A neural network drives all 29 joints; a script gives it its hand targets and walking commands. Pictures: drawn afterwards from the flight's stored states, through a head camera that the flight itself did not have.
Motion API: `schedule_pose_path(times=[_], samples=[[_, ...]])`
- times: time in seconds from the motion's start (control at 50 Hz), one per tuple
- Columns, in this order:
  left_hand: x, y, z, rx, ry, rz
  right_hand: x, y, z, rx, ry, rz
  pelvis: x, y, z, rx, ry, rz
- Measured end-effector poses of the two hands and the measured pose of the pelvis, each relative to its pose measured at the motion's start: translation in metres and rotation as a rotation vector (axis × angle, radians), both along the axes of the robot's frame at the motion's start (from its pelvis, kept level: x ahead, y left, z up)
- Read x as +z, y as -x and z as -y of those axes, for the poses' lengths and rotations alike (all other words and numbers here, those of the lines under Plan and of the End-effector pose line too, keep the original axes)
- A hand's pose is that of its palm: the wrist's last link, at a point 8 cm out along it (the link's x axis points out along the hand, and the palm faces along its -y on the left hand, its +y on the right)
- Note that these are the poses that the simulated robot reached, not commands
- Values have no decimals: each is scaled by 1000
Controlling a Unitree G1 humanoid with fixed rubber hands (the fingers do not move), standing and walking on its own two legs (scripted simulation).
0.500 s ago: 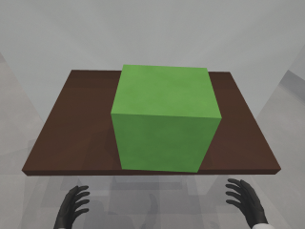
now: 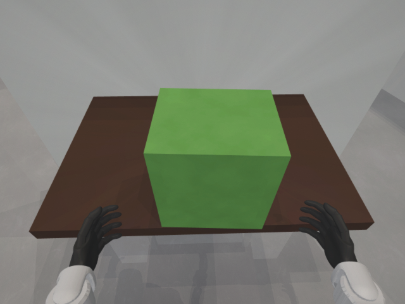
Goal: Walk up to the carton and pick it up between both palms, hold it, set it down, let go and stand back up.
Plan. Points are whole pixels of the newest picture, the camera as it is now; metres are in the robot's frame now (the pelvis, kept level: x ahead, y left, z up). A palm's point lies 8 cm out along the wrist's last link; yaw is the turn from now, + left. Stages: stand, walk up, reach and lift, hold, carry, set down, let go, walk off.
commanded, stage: reach and lift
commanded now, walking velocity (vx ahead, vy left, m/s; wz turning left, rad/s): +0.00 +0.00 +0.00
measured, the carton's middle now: (213, 161) +0.40 +0.00 +0.06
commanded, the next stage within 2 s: none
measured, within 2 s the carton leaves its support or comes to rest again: neither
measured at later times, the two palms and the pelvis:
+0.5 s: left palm (92, 199) +0.28 +0.22 +0.10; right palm (346, 201) +0.28 -0.23 +0.10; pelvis -0.01 -0.01 +0.00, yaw -1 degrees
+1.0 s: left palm (90, 148) +0.35 +0.22 +0.16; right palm (341, 147) +0.36 -0.22 +0.16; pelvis -0.02 +0.00 +0.00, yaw -2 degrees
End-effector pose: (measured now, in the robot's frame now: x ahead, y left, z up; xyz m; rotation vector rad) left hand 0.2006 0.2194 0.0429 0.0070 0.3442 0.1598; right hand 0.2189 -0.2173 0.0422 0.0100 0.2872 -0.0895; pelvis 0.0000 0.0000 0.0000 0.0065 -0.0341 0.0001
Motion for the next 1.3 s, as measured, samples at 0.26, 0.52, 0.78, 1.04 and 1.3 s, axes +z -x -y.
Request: schedule_pose_path(times=[0.26, 0.52, 0.78, 1.04, 1.3], samples=[[42, -52, 3, -22, -12, 59, 41, -41, 6, 19, 0, 80, 1, -1, 4, -20, 3, -16], [59, -78, 3, -27, 0, 26, 62, -65, 13, 21, -4, 77, 1, 7, 7, -27, 0, -25], [95, -116, 1, -16, 19, 61, 95, -106, 8, 49, 6, 77, 0, 18, 7, -30, -1, -67], [120, -148, -6, -18, 10, 58, 126, -139, 7, 62, 3, 82, -1, 18, 4, -27, 7, -97], [151, -178, -4, -15, -15, 62, 157, -173, 11, 53, -30, 81, -2, 21, 2, -19, 13, -140]])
